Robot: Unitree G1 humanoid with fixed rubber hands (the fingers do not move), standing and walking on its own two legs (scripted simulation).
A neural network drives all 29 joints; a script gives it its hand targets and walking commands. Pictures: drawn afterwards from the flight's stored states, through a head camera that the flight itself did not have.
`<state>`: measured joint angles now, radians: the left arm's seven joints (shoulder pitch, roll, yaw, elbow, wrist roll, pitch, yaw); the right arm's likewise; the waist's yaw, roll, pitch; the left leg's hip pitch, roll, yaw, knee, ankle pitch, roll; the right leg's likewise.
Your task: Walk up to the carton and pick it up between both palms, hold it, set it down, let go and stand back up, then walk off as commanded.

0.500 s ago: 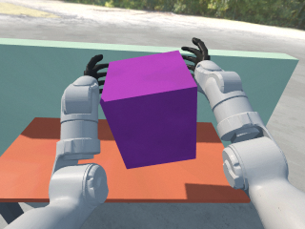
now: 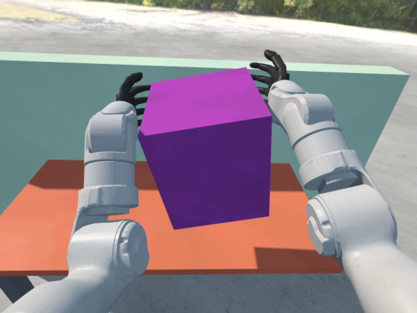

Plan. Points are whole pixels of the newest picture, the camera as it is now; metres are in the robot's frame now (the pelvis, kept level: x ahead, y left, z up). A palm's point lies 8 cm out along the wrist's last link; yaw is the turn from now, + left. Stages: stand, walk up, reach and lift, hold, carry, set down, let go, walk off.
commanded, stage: hold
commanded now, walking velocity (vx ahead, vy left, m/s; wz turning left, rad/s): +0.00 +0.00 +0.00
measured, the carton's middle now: (209, 148) +0.34 -0.01 +0.23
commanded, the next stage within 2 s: none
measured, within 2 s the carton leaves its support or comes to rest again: neither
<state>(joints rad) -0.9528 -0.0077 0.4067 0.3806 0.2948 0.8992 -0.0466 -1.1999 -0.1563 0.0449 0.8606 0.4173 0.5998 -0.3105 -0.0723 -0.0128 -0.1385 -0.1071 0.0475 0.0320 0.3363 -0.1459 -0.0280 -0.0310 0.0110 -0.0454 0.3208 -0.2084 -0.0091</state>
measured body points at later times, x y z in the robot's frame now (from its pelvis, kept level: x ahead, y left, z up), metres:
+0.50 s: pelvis +0.00 +0.00 +0.00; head -0.10 +0.02 +0.44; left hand +0.38 +0.14 +0.30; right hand +0.39 -0.12 +0.34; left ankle +0.03 +0.14 -0.75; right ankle -0.01 -0.10 -0.75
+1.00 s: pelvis +0.00 +0.00 +0.00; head -0.09 +0.02 +0.44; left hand +0.39 +0.14 +0.29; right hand +0.39 -0.12 +0.33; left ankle +0.03 +0.14 -0.75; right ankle -0.01 -0.10 -0.75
